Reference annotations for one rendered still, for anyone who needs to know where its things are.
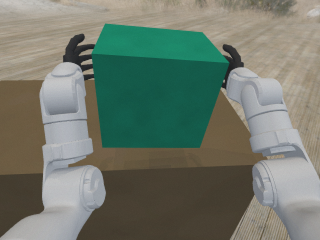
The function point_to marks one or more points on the left robot upper arm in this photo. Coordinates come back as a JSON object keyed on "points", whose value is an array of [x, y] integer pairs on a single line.
{"points": [[70, 195]]}

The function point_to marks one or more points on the robot right forearm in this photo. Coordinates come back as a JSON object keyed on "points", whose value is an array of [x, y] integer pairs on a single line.
{"points": [[266, 113]]}

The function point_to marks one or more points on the carton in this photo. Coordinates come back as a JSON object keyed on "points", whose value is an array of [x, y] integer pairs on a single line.
{"points": [[155, 87]]}

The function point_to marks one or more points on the robot left hand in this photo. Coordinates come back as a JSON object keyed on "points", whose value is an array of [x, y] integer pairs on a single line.
{"points": [[72, 52]]}

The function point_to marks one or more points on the robot left forearm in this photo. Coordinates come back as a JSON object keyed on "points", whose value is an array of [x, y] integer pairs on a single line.
{"points": [[64, 115]]}

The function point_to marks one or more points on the right robot upper arm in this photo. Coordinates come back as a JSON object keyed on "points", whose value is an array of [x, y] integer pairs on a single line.
{"points": [[290, 187]]}

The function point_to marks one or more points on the pedestal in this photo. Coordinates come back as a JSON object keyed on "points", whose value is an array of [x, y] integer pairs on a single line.
{"points": [[151, 193]]}

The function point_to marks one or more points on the robot right hand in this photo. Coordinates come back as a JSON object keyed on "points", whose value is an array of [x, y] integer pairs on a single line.
{"points": [[234, 62]]}

